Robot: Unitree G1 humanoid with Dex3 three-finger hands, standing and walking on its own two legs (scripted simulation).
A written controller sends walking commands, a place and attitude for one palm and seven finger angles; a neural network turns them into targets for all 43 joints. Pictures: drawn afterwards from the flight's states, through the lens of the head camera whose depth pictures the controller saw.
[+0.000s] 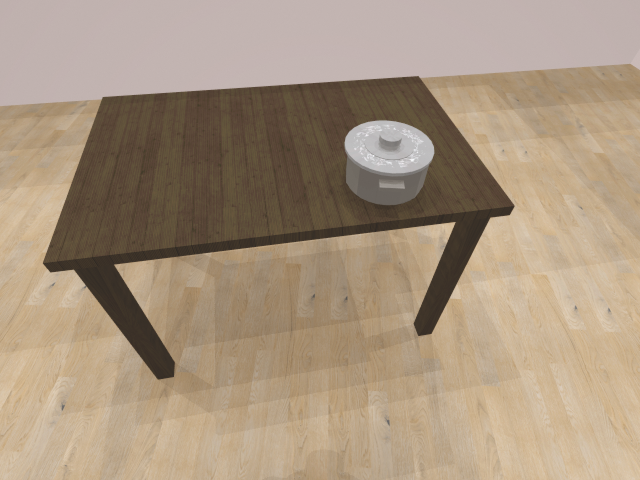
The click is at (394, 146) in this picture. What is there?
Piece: lid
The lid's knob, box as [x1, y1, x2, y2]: [379, 129, 401, 146]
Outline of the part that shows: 380,132 379,140 381,143 388,146 395,146 400,143 401,134 394,129 384,129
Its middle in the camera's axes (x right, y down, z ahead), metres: +0.15 -0.22 +0.84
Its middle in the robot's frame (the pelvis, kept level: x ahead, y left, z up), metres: +0.78 -0.11 -0.01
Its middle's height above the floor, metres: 0.77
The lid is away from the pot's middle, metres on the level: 0.00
